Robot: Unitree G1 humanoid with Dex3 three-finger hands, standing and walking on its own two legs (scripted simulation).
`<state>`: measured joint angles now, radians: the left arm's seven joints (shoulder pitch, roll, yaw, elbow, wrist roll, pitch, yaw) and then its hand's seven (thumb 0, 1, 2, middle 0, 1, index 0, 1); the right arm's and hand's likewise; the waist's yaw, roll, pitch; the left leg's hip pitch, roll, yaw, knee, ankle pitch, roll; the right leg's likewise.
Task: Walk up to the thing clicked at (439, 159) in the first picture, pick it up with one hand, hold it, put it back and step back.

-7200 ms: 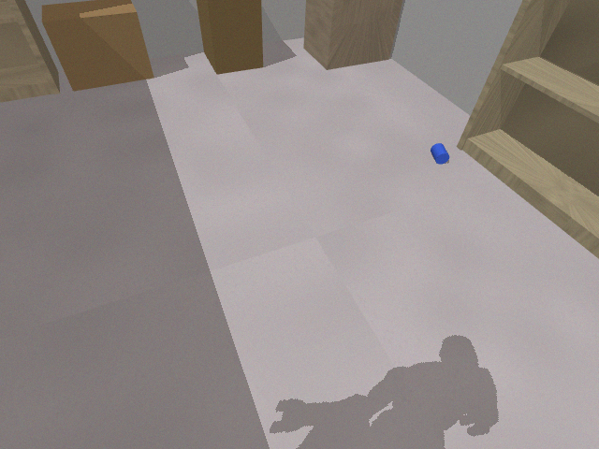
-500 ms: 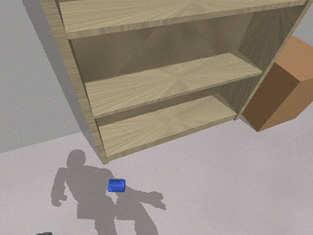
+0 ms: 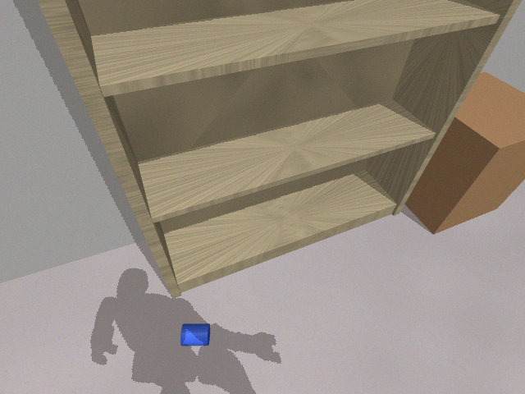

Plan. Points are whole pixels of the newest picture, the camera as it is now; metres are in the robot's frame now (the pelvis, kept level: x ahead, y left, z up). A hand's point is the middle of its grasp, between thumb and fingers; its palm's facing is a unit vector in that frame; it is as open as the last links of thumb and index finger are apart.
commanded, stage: stand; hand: left
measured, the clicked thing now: (195, 334) +0.44 +0.23 -0.74
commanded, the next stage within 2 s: none
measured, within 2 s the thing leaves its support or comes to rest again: neither
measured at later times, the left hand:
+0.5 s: hand out of the picture +0.09 +0.26 -0.15, palm faces +0.00 -0.94 -0.34, open 7.4 cm
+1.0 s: hand out of the picture +0.08 +0.26 -0.15, palm faces -0.01 -0.94 -0.34, open 7.4 cm
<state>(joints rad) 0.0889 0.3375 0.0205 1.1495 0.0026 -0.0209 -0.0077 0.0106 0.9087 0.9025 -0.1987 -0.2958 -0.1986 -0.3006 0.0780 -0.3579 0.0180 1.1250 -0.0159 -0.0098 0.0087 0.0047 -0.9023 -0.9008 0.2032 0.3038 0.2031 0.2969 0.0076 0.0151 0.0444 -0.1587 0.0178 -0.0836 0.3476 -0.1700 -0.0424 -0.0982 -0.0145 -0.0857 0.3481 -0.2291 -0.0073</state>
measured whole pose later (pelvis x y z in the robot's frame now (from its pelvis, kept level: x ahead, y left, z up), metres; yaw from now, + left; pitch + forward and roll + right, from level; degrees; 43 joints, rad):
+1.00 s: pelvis +0.00 +0.01 +0.00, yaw -1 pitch -1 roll +0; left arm 0.11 0.34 0.02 1.15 0.00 -0.01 -0.01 0.01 0.91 0.90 -0.20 -0.30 -0.20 -0.30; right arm 0.10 -0.36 0.02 1.14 -0.01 -0.01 0.00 0.00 -0.90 -0.90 0.20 0.30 0.20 0.30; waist 0.01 0.01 0.05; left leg -0.13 0.01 -0.06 0.31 -0.16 -0.03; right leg -0.07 -0.02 -0.06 0.32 -0.22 0.00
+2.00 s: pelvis +0.01 +0.01 +0.00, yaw -2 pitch -2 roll +0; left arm 0.11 0.35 0.01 1.13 0.00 -0.01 0.00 0.01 0.91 0.90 -0.20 -0.30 -0.20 -0.30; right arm 0.11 -0.35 0.02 1.13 -0.01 -0.01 0.00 0.00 -0.90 -0.90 0.20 0.30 0.20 0.30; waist 0.00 0.00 0.05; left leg -0.11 0.02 -0.05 0.31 -0.17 -0.03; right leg -0.06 -0.02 -0.06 0.31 -0.22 0.00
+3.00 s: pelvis +0.00 +0.02 +0.00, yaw -2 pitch +0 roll +0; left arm 0.10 0.33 0.04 1.06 -0.02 -0.03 0.01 0.01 0.88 0.90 -0.21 -0.34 -0.20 -0.34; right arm 0.15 -0.34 0.02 1.00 0.03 -0.03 -0.02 0.01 -0.91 -0.90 0.20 0.30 0.20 0.30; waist 0.00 0.00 0.05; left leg -0.19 0.00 -0.04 0.38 -0.19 -0.02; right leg -0.15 -0.03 -0.04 0.39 -0.24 0.01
